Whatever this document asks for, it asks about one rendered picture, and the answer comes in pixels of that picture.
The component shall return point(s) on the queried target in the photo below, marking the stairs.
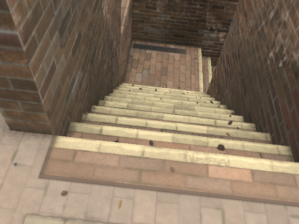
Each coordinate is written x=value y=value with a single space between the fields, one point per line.
x=172 y=118
x=208 y=71

